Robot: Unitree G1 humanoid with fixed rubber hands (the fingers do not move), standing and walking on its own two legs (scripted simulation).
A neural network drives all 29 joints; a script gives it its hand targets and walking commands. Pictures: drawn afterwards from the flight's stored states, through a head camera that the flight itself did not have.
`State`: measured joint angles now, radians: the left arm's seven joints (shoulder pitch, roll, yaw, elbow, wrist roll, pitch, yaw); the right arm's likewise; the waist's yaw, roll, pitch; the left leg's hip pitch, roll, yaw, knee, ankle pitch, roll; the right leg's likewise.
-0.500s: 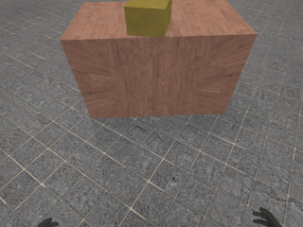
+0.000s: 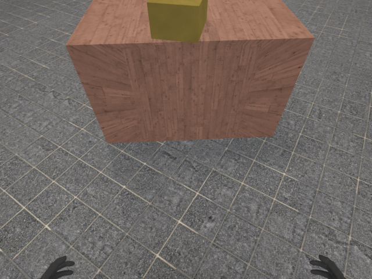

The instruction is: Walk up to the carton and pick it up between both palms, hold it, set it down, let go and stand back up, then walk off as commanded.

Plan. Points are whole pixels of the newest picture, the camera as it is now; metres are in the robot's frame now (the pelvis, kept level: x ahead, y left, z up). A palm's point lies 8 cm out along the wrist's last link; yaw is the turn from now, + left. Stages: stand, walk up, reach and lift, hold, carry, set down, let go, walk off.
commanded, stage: stand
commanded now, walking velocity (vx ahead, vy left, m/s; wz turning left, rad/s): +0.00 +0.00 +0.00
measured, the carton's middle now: (180, 12) +1.25 +0.01 +0.04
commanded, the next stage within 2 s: none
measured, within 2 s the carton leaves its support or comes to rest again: neither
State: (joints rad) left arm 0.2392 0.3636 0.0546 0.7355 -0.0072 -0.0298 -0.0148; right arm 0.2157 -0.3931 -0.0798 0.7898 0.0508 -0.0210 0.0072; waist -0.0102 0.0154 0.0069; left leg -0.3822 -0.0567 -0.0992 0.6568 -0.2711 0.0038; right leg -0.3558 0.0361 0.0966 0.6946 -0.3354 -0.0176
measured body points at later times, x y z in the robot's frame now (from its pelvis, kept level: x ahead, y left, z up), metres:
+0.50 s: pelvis +0.00 +0.01 +0.00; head +0.01 +0.01 +0.45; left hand +0.12 +0.31 -0.09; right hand +0.12 -0.31 -0.09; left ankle +0.05 +0.13 -0.72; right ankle +0.02 -0.12 -0.72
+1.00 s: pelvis +0.00 +0.01 +0.00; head +0.01 +0.01 +0.45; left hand +0.12 +0.31 -0.09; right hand +0.12 -0.31 -0.09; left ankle +0.05 +0.13 -0.72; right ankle +0.02 -0.12 -0.72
